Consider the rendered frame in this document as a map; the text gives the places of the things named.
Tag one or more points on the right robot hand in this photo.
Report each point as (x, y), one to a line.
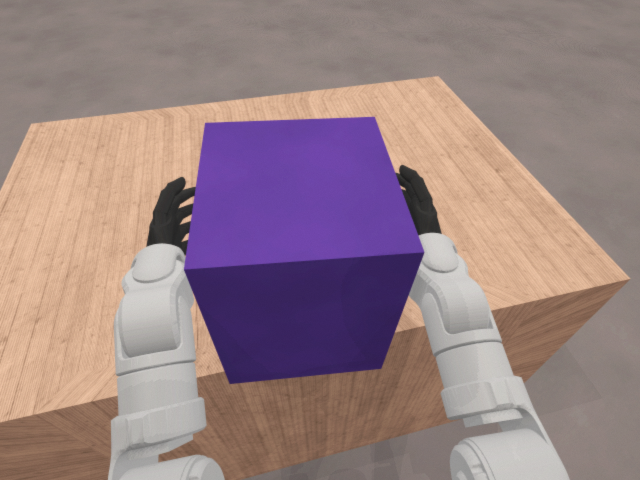
(419, 201)

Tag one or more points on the carton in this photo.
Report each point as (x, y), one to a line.
(302, 250)

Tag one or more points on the pedestal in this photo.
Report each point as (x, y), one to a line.
(75, 210)

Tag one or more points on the robot right forearm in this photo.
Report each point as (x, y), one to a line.
(479, 385)

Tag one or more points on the robot left upper arm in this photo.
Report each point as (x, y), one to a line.
(195, 467)

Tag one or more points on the robot right upper arm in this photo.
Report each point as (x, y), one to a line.
(520, 454)

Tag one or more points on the left robot hand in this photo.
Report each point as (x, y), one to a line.
(165, 227)

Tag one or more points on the robot left forearm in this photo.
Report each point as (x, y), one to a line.
(158, 404)

